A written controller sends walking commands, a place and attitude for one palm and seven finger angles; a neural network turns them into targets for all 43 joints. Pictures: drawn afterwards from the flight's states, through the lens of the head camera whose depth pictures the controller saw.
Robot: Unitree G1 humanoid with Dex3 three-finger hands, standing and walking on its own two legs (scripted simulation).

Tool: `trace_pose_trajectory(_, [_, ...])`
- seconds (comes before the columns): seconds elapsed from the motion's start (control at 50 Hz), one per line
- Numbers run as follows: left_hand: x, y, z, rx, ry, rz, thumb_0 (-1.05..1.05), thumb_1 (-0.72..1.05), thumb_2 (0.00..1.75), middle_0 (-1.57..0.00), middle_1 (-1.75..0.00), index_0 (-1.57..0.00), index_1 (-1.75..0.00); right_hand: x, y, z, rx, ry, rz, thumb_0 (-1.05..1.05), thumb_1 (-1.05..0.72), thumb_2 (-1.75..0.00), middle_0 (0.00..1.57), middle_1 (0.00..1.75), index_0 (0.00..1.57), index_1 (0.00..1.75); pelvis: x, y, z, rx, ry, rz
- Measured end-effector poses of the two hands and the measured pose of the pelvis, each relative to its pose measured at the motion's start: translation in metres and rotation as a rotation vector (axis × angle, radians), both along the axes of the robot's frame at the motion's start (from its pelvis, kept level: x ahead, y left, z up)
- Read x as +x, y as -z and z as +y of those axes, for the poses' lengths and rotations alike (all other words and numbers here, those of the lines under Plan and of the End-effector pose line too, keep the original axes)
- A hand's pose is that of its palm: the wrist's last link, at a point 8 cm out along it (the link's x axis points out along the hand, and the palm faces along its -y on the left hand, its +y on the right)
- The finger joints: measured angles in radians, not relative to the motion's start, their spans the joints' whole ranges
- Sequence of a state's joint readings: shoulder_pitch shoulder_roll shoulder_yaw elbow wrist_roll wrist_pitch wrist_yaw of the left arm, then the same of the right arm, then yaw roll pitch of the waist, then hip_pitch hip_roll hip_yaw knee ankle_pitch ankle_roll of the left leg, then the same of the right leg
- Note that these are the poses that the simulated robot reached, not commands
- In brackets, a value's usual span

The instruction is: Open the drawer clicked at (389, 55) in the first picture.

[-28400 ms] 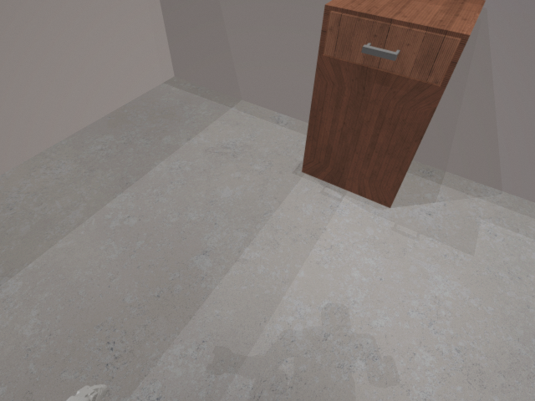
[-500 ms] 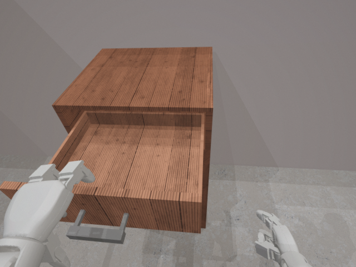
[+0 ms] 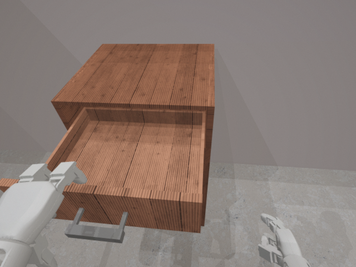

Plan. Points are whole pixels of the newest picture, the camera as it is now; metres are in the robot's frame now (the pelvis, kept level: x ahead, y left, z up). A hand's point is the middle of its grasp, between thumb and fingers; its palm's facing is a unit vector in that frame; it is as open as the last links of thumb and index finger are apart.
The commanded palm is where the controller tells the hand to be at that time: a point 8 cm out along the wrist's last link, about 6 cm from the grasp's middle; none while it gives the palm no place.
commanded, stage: draw the hand back to the body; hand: left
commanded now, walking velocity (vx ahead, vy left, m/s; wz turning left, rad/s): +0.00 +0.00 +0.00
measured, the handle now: (98, 223) +0.20 +0.23 -0.01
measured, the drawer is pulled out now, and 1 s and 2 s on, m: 0.29 0.29 0.29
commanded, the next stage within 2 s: step back with the hand held close in 1.10 s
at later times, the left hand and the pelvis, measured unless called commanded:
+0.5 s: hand (63, 182) +0.20 +0.23 +0.17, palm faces +0.37 -0.85 -0.39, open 12.2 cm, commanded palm +0.13 +0.27 +0.18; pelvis +0.01 +0.00 +0.01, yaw +2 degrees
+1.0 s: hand (68, 194) +0.18 +0.22 +0.16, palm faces +0.42 -0.82 -0.39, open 8.0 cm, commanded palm +0.13 +0.26 +0.18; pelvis +0.01 -0.02 +0.01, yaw +3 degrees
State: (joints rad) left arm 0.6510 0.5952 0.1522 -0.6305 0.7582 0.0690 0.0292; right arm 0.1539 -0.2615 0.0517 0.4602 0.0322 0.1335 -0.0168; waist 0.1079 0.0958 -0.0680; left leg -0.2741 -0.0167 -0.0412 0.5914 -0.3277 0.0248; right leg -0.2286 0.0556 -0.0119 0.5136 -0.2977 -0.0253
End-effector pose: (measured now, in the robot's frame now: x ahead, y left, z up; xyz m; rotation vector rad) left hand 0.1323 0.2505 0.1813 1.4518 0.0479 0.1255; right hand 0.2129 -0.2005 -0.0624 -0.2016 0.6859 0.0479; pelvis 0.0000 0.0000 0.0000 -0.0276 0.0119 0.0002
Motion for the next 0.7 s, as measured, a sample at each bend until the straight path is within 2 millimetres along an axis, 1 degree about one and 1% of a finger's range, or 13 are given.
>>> trace_pose_trajectory(0.12, [0.0,-0.001,0.007,0.006,0.008,-0.022,0.0,-0.5,0.3,-0.32,-1.2,-0.32,-1.2,0.002,-0.002,0.004,-0.009,0.003,-0.004,0.02,-0.91,-0.9,0.2,0.3,0.2,0.3,-0.001,0.001,0.006,-0.005,-0.001,0.002])
trace_pose_trajectory(0.16, [0.002,0.003,0.012,-0.363,-0.011,-0.093,0.0,-0.49,0.3,-0.31,-1.2,-0.32,-1.19,0.002,-0.004,0.007,0.007,0.029,-0.041,0.02,-0.91,-0.9,0.2,0.3,0.2,0.3,-0.002,0.0,0.008,-0.003,-0.01,-0.017])
trace_pose_trajectory(0.2, [0.005,0.013,0.015,-0.659,-0.051,-0.169,0.0,-0.48,0.3,-0.31,-1.19,-0.32,-1.18,-0.002,-0.005,0.011,0.018,0.059,-0.077,0.02,-0.91,-0.9,0.2,0.3,0.2,0.3,-0.001,0.0,0.009,0.004,-0.013,-0.031])
trace_pose_trajectory(0.24, [0.008,0.02,0.016,-0.845,-0.078,-0.238,0.0,-0.45,0.32,-0.31,-1.17,-0.32,-1.17,-0.008,-0.006,0.014,0.011,0.072,-0.089,0.01,-0.91,-0.9,0.2,0.3,0.2,0.3,0.001,-0.001,0.008,0.01,-0.017,-0.037])
trace_pose_trajectory(0.3, [0.012,0.018,0.015,-0.984,-0.064,-0.333,0.0,-0.39,0.34,-0.3,-1.13,-0.31,-1.13,-0.017,-0.006,0.017,-0.006,0.064,-0.088,0.01,-0.91,-0.9,0.2,0.3,0.2,0.3,0.008,-0.003,0.005,0.015,-0.024,-0.04])
trace_pose_trajectory(0.36, [0.016,0.007,0.011,-1.022,-0.02,-0.395,0.0,-0.31,0.38,-0.3,-1.08,-0.3,-1.08,-0.022,-0.005,0.016,-0.014,0.053,-0.086,0.01,-0.9,-0.9,0.2,0.3,0.2,0.3,0.013,-0.004,0.005,0.014,-0.029,-0.046])
trace_pose_trajectory(0.46, [0.023,-0.007,0.015,-0.981,0.011,-0.419,0.0,-0.16,0.44,-0.28,-0.98,-0.29,-0.98,-0.023,0.001,0.009,-0.006,0.062,-0.062,0.02,-0.9,-0.9,0.2,0.3,0.2,0.3,0.014,-0.005,0.004,0.013,-0.031,-0.047])
trace_pose_trajectory(0.52, [0.024,-0.007,0.02,-0.962,-0.017,-0.399,0.0,-0.06,0.48,-0.27,-0.92,-0.28,-0.91,-0.022,0.004,0.003,-0.001,0.079,-0.044,0.02,-0.9,-0.9,0.2,0.3,0.2,0.3,0.014,-0.006,0.002,0.014,-0.028,-0.042])
trace_pose_trajectory(0.58, [0.023,0.0,0.021,-0.962,-0.058,-0.368,0.0,0.04,0.53,-0.27,-0.85,-0.27,-0.85,-0.021,0.006,-0.003,-0.002,0.093,-0.033,0.02,-0.9,-0.9,0.2,0.3,0.2,0.3,0.013,-0.007,0.0,0.015,-0.027,-0.036])
trace_pose_trajectory(0.64, [0.019,0.005,0.019,-0.967,-0.088,-0.342,0.0,0.14,0.57,-0.26,-0.79,-0.26,-0.78,-0.019,0.006,-0.009,-0.01,0.098,-0.032,0.02,-0.9,-0.9,0.2,0.3,0.2,0.3,0.012,-0.008,-0.002,0.016,-0.028,-0.033])
trace_pose_trajectory(0.7, [0.014,0.006,0.016,-0.966,-0.104,-0.339,0.0,0.24,0.62,-0.25,-0.72,-0.26,-0.71,-0.016,0.005,-0.014,-0.016,0.098,-0.038,0.02,-0.9,-0.9,0.2,0.3,0.2,0.3,0.013,-0.008,-0.005,0.018,-0.033,-0.033])
